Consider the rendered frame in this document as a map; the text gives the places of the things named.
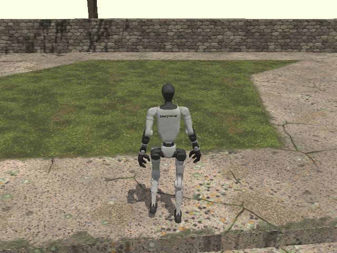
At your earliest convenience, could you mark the robot right forearm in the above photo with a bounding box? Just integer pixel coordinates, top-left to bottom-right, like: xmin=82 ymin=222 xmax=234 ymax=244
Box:
xmin=189 ymin=127 xmax=200 ymax=151

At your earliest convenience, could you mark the robot left forearm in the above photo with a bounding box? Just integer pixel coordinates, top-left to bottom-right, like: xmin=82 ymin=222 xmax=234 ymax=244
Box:
xmin=139 ymin=130 xmax=150 ymax=155

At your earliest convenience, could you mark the robot left upper arm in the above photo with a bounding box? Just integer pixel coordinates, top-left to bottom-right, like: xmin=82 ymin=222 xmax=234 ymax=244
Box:
xmin=145 ymin=107 xmax=157 ymax=137

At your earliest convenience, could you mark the robot head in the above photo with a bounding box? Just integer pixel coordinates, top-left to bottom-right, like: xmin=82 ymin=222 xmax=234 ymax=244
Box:
xmin=160 ymin=84 xmax=177 ymax=110

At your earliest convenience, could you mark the robot right hand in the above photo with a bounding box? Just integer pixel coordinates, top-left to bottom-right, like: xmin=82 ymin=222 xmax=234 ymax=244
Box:
xmin=189 ymin=150 xmax=201 ymax=163

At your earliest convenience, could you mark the robot left hand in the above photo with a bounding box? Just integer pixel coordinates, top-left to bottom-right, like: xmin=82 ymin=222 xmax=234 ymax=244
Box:
xmin=138 ymin=154 xmax=150 ymax=168

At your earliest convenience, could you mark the robot left shin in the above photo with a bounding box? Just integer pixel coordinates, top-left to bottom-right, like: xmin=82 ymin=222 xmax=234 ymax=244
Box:
xmin=151 ymin=170 xmax=158 ymax=207

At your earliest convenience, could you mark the robot right upper arm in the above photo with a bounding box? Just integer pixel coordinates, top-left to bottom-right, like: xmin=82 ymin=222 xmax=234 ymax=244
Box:
xmin=180 ymin=106 xmax=194 ymax=135

